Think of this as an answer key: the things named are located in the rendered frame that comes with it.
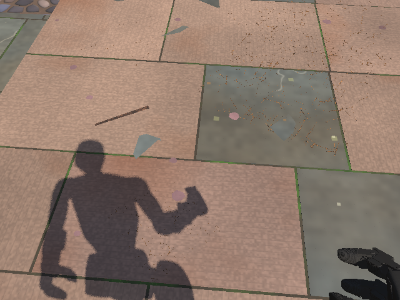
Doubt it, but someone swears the robot right hand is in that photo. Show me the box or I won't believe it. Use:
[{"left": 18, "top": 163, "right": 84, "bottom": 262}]
[{"left": 329, "top": 247, "right": 400, "bottom": 300}]

